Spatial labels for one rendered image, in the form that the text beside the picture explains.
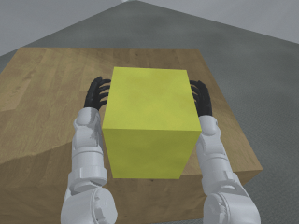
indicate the pedestal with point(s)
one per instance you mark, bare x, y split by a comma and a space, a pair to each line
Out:
42, 90

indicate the robot right forearm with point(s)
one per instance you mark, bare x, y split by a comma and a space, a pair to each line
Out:
215, 167

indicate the left robot hand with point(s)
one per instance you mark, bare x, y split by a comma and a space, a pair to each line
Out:
93, 96

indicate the robot left forearm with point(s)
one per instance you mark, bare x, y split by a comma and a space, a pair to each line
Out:
88, 171

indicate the robot right upper arm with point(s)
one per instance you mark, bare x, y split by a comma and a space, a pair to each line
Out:
228, 208

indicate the robot left upper arm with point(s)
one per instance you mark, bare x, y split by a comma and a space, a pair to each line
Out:
93, 206

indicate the right robot hand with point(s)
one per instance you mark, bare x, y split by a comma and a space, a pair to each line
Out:
203, 103

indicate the carton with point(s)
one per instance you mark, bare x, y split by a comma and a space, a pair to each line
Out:
151, 123

